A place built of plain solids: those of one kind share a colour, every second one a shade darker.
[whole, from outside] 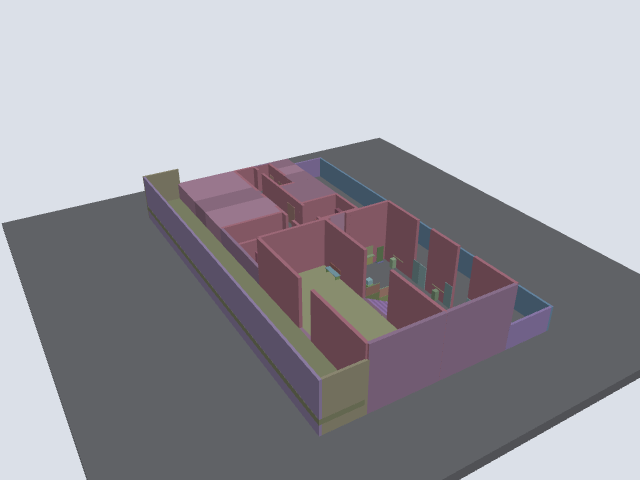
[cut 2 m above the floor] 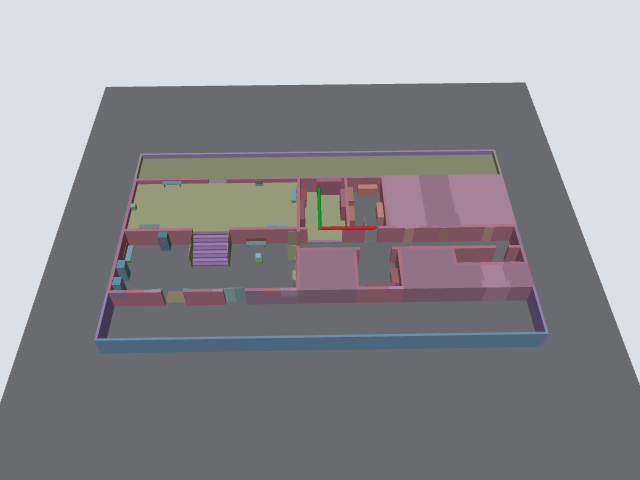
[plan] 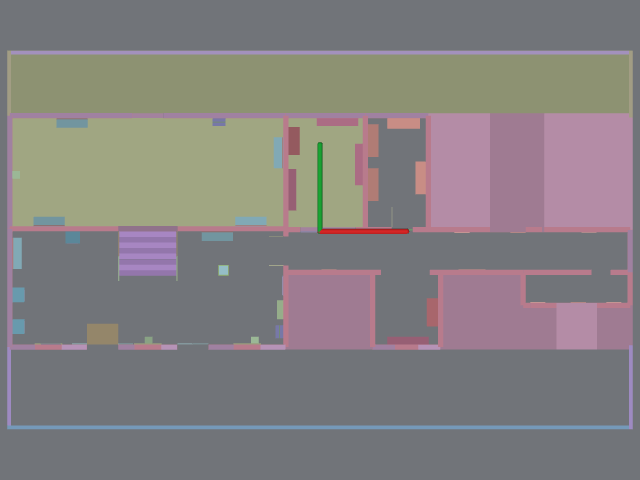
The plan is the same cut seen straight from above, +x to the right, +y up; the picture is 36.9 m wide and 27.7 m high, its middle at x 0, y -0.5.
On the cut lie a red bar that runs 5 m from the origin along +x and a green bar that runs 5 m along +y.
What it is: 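A town's railway station building on one floor; halls 4.7 m high, rooms 3.2 m; gate cabinets 0.30 x 1.5 x 1.02 m, walkways 0.55 and 0.95 m; doors 0.9 to 1.8 m; benches 1.8 x 0.55 x 0.45 m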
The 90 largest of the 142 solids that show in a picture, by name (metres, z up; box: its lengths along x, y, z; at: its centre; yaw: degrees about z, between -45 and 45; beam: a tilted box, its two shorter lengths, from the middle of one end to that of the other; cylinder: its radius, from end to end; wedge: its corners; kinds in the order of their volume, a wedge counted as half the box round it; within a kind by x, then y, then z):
{
 "mass_1": {"box": [5.29, 4.58, 3.27], "at": [0.53, -4.52, 1.58]},
 "mass_2": {"box": [3.98, 6.86, 3.27], "at": [8.1, 3.39, 1.58]},
 "mass_3": {"box": [5.05, 4.58, 3.27], "at": [9.34, -4.52, 1.58]},
 "mass_4": {"box": [3.14, 6.86, 3.27], "at": [11.38, 3.39, 1.58]},
 "mass_5": {"box": [2.34, 2.69, 3.27], "at": [12.75, -5.47, 1.58]},
 "mass_6": {"box": [2.34, 2.69, 3.27], "at": [14.81, -5.47, 1.58]},
 "mass_7": {"box": [5.38, 6.86, 3.27], "at": [15.36, 3.39, 1.58]},
 "mass_8": {"box": [2.34, 2.69, 3.27], "at": [16.87, -5.47, 1.58]},
 "wall_1": {"box": [0.3, 6.82, 6.25], "at": [-17.9, -3.27, 3.08]},
 "wall_2": {"box": [0.3, 6.53, 6.25], "at": [-17.9, 3.41, 3.08]},
 "wall_3": {"box": [4.46, 0.3, 6.25], "at": [-15.67, -6.68, 3.08]},
 "wall_4": {"box": [6.26, 0.3, 6.25], "at": [-14.78, 0.15, 3.08]},
 "wall_5": {"box": [7.07, 0.3, 6.25], "at": [-14.37, 6.68, 3.08]},
 "wall_6": {"box": [3.41, 0.3, 6.25], "at": [-9.94, -6.68, 3.08]},
 "wall_7": {"box": [7.07, 0.3, 6.25], "at": [-5.51, 6.68, 3.08]},
 "wall_8": {"box": [6.26, 0.3, 6.25], "at": [-5.1, 0.15, 3.08]},
 "wall_9": {"box": [4.46, 0.3, 6.25], "at": [-4.2, -6.68, 3.08]},
 "wall_10": {"box": [0.3, 4.3, 6.25], "at": [-1.97, -4.52, 3.08]},
 "wall_11": {"box": [0.3, 6.53, 6.25], "at": [-1.97, 3.41, 3.08]},
 "wall_12": {"box": [2.03, 0.3, 3.27], "at": [-0.96, -2.37, 1.58]},
 "wall_13": {"box": [4.6, 0.3, 3.27], "at": [0.33, 6.68, 1.58]},
 "wall_14": {"box": [0.9, 0.3, 3.27], "at": [0.5, -2.37, 1.58]},
 "wall_15": {"box": [2.09, 0.3, 3.27], "at": [2.0, -2.37, 1.58]},
 "wall_16": {"box": [0.3, 6.58, 3.27], "at": [2.62, 3.39, 1.58]},
 "wall_17": {"box": [0.3, 4.3, 3.27], "at": [3.04, -4.52, 1.58]},
 "wall_18": {"box": [1.52, 0.3, 3.27], "at": [3.38, 0.1, 1.58]},
 "wall_19": {"box": [3.63, 0.3, 3.27], "at": [4.44, 6.68, 1.58]},
 "wall_20": {"box": [3.91, 0.3, 3.27], "at": [5.0, -6.68, 1.58]},
 "wall_21": {"box": [0.91, 0.3, 3.27], "at": [5.8, 0.1, 1.58]},
 "wall_22": {"box": [0.3, 6.58, 3.27], "at": [6.25, 3.39, 1.58]},
 "wall_23": {"box": [0.3, 4.3, 3.27], "at": [6.96, -4.52, 1.58]},
 "wall_24": {"box": [1.49, 0.3, 3.27], "at": [7.0, 0.1, 1.58]},
 "wall_25": {"box": [1.01, 0.3, 3.27], "at": [7.46, -2.37, 1.58]},
 "wall_26": {"box": [0.9, 0.3, 3.27], "at": [8.19, 0.1, 1.58]},
 "wall_27": {"box": [1.6, 0.3, 3.27], "at": [8.76, -2.37, 1.58]},
 "wall_28": {"box": [1.31, 0.3, 3.27], "at": [9.29, 0.1, 1.58]},
 "wall_29": {"box": [1.02, 0.3, 3.27], "at": [10.46, 0.1, 1.58]},
 "wall_30": {"box": [2.16, 0.3, 3.27], "at": [10.64, -2.37, 1.58]},
 "wall_31": {"box": [0.3, 1.9, 3.27], "at": [11.72, -3.32, 1.58]},
 "wall_32": {"box": [0.93, 0.3, 3.27], "at": [12.34, 0.1, 1.58]},
 "wall_33": {"box": [0.9, 0.3, 3.27], "at": [12.57, -4.27, 1.58]},
 "wall_34": {"box": [3.94, 0.3, 3.27], "at": [13.69, -2.37, 1.58]},
 "wall_35": {"box": [2.26, 0.3, 3.27], "at": [13.93, 0.1, 1.58]},
 "wall_36": {"box": [0.9, 0.3, 3.27], "at": [14.91, -4.27, 1.58]},
 "wall_37": {"box": [0.9, 0.3, 3.27], "at": [15.51, 0.1, 1.58]},
 "wall_38": {"box": [1.94, 0.3, 3.27], "at": [16.93, 0.1, 1.58]},
 "wall_39": {"box": [0.9, 0.3, 3.27], "at": [16.95, -4.27, 1.58]},
 "wall_40": {"box": [1.14, 0.3, 3.27], "at": [17.33, -2.37, 1.58]},
 "wall_41": {"box": [0.3, 1.9, 3.27], "at": [17.9, -3.32, 1.58]},
 "wall_42": {"box": [0.3, 2.47, 3.27], "at": [17.9, -1.14, 1.58]},
 "ground_1": {"box": [15.65, 6.25, 0.5], "at": [-9.94, 3.41, 1.25]},
 "ground_2": {"box": [36.11, 3.62, 0.5], "at": [0.0, 8.63, 1.25]},
 "ground_3": {"box": [4.32, 6.3, 0.5], "at": [0.33, 3.39, -0.13]},
 "skin_1": {"box": [0.29, 6.8, 6.25], "at": [-17.91, -3.27, 3.08]},
 "skin_2": {"box": [0.29, 6.51, 6.25], "at": [-17.91, 3.41, 3.08]},
 "skin_3": {"box": [1.45, 0.29, 4.17], "at": [-17.17, -6.68, 3.23]},
 "skin_4": {"box": [7.05, 0.29, 2.69], "at": [-14.37, 6.68, 1.3]},
 "skin_5": {"box": [1.45, 0.29, 4.17], "at": [-14.18, -6.68, 3.23]},
 "skin_6": {"box": [0.93, 0.29, 4.17], "at": [-11.17, -6.68, 3.23]},
 "skin_7": {"box": [0.93, 0.29, 4.17], "at": [-8.71, -6.68, 3.23]},
 "skin_8": {"box": [1.45, 0.29, 4.17], "at": [-5.7, -6.68, 3.23]},
 "skin_9": {"box": [7.05, 0.29, 2.69], "at": [-5.51, 6.68, 1.3]},
 "skin_10": {"box": [4.44, 0.29, 1.19], "at": [-4.2, -6.68, 0.55]},
 "skin_11": {"box": [1.45, 0.29, 4.17], "at": [-2.71, -6.68, 3.23]},
 "skin_12": {"box": [4.58, 0.29, 3.27], "at": [0.33, 6.68, 1.58]},
 "skin_13": {"box": [3.61, 0.29, 3.27], "at": [4.44, 6.68, 1.58]},
 "skin_14": {"box": [0.29, 2.45, 3.27], "at": [17.91, -1.14, 1.58]},
 "trains_wall_1": {"box": [36.11, 0.22, 4.95], "at": [0.0, 10.32, 2.43]},
 "street_wall_1": {"box": [36.11, 0.22, 2.45], "at": [0.0, -11.32, 1.18]},
 "shelving_1": {"box": [0.45, 2.4, 1.95], "at": [-1.6, 2.4, 1.05]},
 "shelving_2": {"box": [2.4, 0.45, 1.95], "at": [1.0, 6.3, 1.05]},
 "shelving_3": {"box": [0.45, 2.4, 1.95], "at": [2.25, 3.86, 1.05]},
 "shelving_4": {"box": [2.4, 0.45, 1.95], "at": [5.08, -6.3, 0.93]},
 "trains_end_1": {"box": [0.22, 3.85, 4.95], "at": [-17.95, 8.5, 2.43]},
 "trains_end_2": {"box": [0.22, 3.85, 4.95], "at": [17.95, 8.5, 2.43]},
 "cyclerack_1": {"box": [0.6, 1.9, 1.15], "at": [3.07, 2.7, 0.53]},
 "cyclerack_2": {"box": [0.6, 1.9, 1.15], "at": [3.07, 5.24, 0.53]},
 "cyclerack_3": {"box": [1.9, 0.6, 1.15], "at": [4.82, 6.23, 0.53]},
 "cyclerack_4": {"box": [0.6, 1.9, 1.15], "at": [5.8, 3.08, 0.53]},
 "street_end_1": {"box": [0.22, 4.85, 2.45], "at": [-17.95, -9.0, 1.18]},
 "street_end_2": {"box": [0.22, 4.85, 2.45], "at": [17.95, -9.0, 1.18]},
 "flight_1": {"box": [3.3, 0.32, 0.89], "at": [-9.94, -1.12, 0.39]},
 "flight_2": {"box": [3.3, 0.32, 1.05], "at": [-9.94, -0.8, 0.48]},
 "flight_3": {"box": [3.3, 0.32, 1.22], "at": [-9.94, -0.48, 0.56]},
 "flight_4": {"box": [3.3, 0.32, 1.39], "at": [-9.94, -0.16, 0.64]},
 "ticketmachine_1": {"box": [0.7, 0.85, 1.95], "at": [-17.41, -5.5, 0.93]},
 "ticketmachine_2": {"box": [0.7, 0.85, 1.95], "at": [-17.41, -3.66, 0.93]},
 "ticketmachine_3": {"box": [0.85, 0.7, 1.95], "at": [-14.27, -0.35, 0.93]},
 "sill_1": {"box": [3.42, 0.32, 1.55], "at": [-9.94, 0.15, 0.73]},
 "sill_2": {"box": [1.8, 0.32, 1.55], "at": [-9.94, 6.68, 0.73]}
}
